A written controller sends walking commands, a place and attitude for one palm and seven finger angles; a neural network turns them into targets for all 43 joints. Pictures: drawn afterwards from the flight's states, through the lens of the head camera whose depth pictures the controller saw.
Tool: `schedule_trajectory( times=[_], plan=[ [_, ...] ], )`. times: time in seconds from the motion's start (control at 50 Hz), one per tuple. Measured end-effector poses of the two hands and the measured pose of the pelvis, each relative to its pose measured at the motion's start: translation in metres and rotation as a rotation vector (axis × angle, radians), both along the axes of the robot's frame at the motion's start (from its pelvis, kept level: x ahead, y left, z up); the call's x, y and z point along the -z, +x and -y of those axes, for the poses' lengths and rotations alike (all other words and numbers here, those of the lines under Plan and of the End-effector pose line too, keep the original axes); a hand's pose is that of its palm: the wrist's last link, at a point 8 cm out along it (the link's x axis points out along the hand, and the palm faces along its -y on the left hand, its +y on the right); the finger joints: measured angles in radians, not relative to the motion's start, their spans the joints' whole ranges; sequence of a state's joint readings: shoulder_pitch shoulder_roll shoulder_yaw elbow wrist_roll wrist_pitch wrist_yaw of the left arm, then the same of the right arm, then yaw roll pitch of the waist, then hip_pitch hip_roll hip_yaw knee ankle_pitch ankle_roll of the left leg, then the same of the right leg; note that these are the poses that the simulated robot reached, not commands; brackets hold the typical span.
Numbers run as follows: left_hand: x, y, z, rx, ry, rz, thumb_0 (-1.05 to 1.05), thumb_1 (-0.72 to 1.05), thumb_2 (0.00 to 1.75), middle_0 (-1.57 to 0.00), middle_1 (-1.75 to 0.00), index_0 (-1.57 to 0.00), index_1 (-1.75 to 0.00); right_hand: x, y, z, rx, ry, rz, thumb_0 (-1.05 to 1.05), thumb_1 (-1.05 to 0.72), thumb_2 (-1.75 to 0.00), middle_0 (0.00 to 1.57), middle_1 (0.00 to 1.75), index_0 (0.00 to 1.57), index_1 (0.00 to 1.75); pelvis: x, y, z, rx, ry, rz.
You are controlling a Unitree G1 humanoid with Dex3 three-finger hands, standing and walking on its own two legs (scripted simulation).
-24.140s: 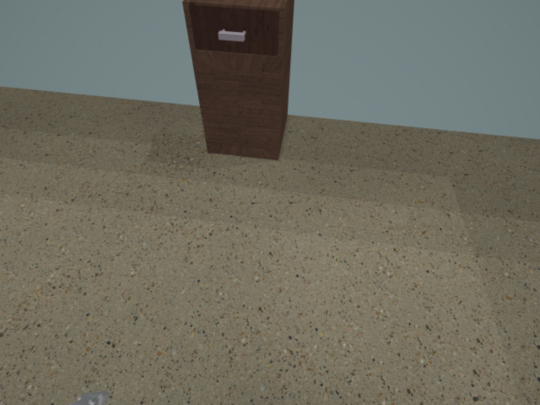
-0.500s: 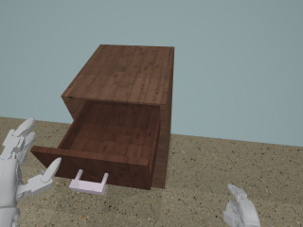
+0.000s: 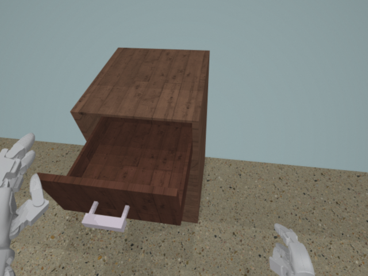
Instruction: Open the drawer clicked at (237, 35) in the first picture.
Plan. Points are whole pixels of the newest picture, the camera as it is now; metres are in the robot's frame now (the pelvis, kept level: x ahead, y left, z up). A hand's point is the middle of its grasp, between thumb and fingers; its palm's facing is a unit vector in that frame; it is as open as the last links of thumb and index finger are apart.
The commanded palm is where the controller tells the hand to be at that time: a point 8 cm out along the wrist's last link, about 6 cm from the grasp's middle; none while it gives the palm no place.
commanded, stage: step back with the hand held close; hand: left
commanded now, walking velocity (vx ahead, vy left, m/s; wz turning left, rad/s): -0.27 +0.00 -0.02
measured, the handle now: (107, 214) +0.27 +0.24 -0.09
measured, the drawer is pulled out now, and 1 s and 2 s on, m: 0.25 0.25 0.25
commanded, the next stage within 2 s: stop stepping back and stand still in 1.24 s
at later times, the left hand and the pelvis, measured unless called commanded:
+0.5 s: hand (23, 227) +0.15 +0.26 +0.15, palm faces +0.29 -0.80 -0.52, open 7.4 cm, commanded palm +0.09 +0.30 +0.17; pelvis -0.05 +0.03 -0.01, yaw -1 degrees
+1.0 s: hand (15, 262) +0.11 +0.24 +0.15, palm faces +0.22 -0.83 -0.51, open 7.4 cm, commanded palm +0.03 +0.29 +0.17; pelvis -0.11 +0.02 -0.02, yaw -3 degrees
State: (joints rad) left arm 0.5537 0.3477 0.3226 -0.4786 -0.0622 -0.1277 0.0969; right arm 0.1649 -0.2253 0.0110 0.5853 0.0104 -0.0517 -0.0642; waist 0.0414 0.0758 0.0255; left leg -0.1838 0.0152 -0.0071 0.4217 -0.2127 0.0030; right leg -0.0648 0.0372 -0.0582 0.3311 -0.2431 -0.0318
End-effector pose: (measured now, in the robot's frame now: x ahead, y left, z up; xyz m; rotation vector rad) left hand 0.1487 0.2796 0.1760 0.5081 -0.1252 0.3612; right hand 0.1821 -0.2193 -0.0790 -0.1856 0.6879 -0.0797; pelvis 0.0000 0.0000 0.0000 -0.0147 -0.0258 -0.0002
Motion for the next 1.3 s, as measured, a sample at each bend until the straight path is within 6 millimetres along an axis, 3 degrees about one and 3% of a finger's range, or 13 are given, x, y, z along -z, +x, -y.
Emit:
schedule_trajectory(
  times=[0.24, 0.38, 0.52, 0.7, 0.8, 0.92, 1.02, 1.1, 1.22, 1.3],
  plan=[
    [0.02, -0.002, -0.01, 0.094, 0.026, -0.126, 0.02, 0.89, 0.9, -0.22, -0.3, -0.22, -0.3, 0.003, -0.022, 0.003, 0.08, -0.057, -0.096, 0.01, -0.91, -0.89, 0.2, 0.3, 0.2, 0.3, 0.004, -0.015, -0.019, 0.011, 0.0, -0.074],
    [0.01, -0.014, -0.022, 0.111, 0.069, -0.061, 0.02, 0.89, 0.9, -0.22, -0.3, -0.22, -0.3, -0.002, -0.032, -0.011, 0.069, -0.064, -0.064, 0.01, -0.91, -0.89, 0.2, 0.3, 0.2, 0.3, 0.008, -0.03, -0.026, 0.014, 0.007, -0.078],
    [0.005, -0.036, -0.021, 0.093, 0.077, -0.002, 0.02, 0.89, 0.9, -0.22, -0.3, -0.22, -0.3, 0.001, -0.043, -0.023, 0.029, -0.033, -0.02, 0.01, -0.91, -0.89, 0.21, 0.3, 0.2, 0.3, 0.014, -0.048, -0.025, 0.008, -0.006, -0.072],
    [0.015, -0.056, -0.029, 0.088, 0.011, 0.061, 0.02, 0.89, 0.9, -0.22, -0.3, -0.22, -0.3, 0.008, -0.076, -0.019, 0.056, -0.095, -0.081, 0.01, -0.91, -0.89, 0.21, 0.3, 0.2, 0.3, 0.02, -0.064, -0.035, -0.006, -0.03, -0.059],
    [0.007, -0.058, -0.038, 0.087, 0.058, 0.072, 0.02, 0.89, 0.9, -0.22, -0.3, -0.22, -0.3, 0.001, -0.092, -0.026, 0.059, -0.096, -0.069, 0.01, -0.91, -0.89, 0.21, 0.3, 0.2, 0.3, 0.013, -0.073, -0.037, 0.0, -0.03, -0.078],
    [-0.003, -0.065, -0.024, 0.144, 0.07, 0.083, 0.02, 0.89, 0.9, -0.21, -0.3, -0.21, -0.3, 0.0, -0.104, -0.031, 0.024, -0.058, -0.045, 0.01, -0.91, -0.89, 0.21, 0.3, 0.2, 0.3, 0.01, -0.091, -0.03, 0.039, -0.029, -0.107],
    [0.001, -0.079, 0.002, 0.226, 0.096, 0.042, 0.02, 0.89, 0.9, -0.21, -0.3, -0.21, -0.3, 0.009, -0.117, -0.021, 0.001, -0.025, -0.021, 0.01, -0.9, -0.89, 0.21, 0.3, 0.2, 0.3, 0.016, -0.119, -0.016, 0.059, -0.014, -0.114],
    [-0.003, -0.103, 0.019, 0.268, 0.108, 0.009, 0.02, 0.89, 0.9, -0.22, -0.3, -0.22, -0.3, 0.012, -0.138, -0.005, 0.036, -0.006, -0.043, 0.01, -0.9, -0.89, 0.21, 0.3, 0.21, 0.3, 0.014, -0.139, -0.007, 0.044, -0.043, -0.089],
    [0.005, -0.13, 0.009, 0.166, 0.08, -0.001, 0.01, 0.89, 0.9, -0.22, -0.3, -0.22, -0.3, 0.005, -0.169, 0.019, 0.118, -0.073, -0.096, 0.01, -0.91, -0.89, 0.21, 0.3, 0.2, 0.3, 0.01, -0.149, -0.004, 0.036, 0.002, -0.102],
    [0.016, -0.142, 0.007, 0.146, 0.05, 0.014, 0.01, 0.89, 0.9, -0.22, -0.3, -0.22, -0.3, 0.003, -0.185, 0.024, 0.118, -0.08, -0.062, 0.01, -0.91, -0.89, 0.2, 0.3, 0.2, 0.3, 0.013, -0.175, -0.001, 0.048, 0.025, -0.088]
  ],
)
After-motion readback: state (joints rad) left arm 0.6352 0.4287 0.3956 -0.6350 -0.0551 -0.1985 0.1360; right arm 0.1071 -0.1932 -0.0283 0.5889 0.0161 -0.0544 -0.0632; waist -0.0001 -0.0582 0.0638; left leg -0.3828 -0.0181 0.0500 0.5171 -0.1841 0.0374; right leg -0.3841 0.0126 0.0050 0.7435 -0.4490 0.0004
